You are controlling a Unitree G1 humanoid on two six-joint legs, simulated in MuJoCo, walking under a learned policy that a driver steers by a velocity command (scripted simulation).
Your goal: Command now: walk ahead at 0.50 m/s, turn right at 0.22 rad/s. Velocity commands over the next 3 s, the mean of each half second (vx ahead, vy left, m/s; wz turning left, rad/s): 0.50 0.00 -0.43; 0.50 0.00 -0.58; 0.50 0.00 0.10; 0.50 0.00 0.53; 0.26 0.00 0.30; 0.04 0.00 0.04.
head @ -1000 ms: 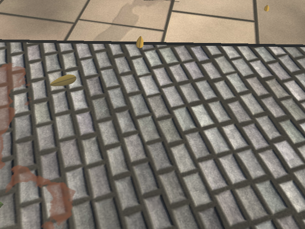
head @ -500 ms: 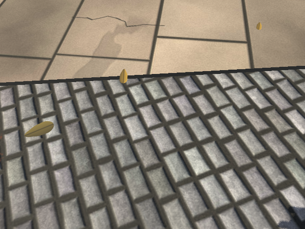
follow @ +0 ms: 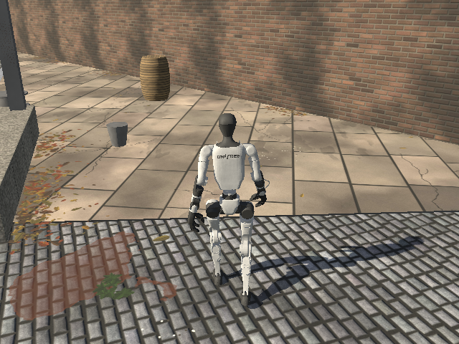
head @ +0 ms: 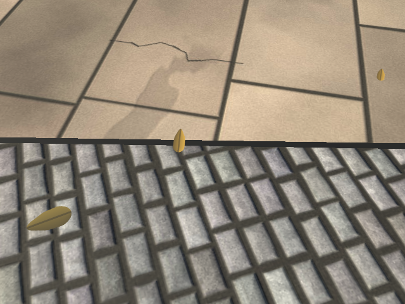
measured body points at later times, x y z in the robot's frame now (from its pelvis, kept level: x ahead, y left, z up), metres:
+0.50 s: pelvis +0.26 -0.03 -0.01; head +0.29 -0.04 +0.44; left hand +0.50 +0.15 -0.12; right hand +0.16 -0.26 -0.15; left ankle +0.11 +0.09 -0.72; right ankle +0.35 -0.11 -0.73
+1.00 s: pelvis +0.53 -0.11 +0.01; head +0.56 -0.13 +0.45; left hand +0.65 +0.15 -0.12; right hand +0.60 -0.42 -0.09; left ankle +0.72 -0.08 -0.71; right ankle +0.36 -0.11 -0.72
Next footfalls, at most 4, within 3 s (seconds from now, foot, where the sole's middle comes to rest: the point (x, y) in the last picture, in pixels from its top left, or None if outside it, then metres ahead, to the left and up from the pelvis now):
0.50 right None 0.39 -0.13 -0.76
1.04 left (250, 220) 0.75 -0.11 -0.76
1.48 right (327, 212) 0.80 -0.40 -0.76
2.00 left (287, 141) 1.14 -0.28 -0.76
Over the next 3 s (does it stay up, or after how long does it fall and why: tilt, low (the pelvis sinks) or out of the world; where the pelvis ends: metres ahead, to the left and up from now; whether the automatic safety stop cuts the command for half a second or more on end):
stays up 1.21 -0.34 0.02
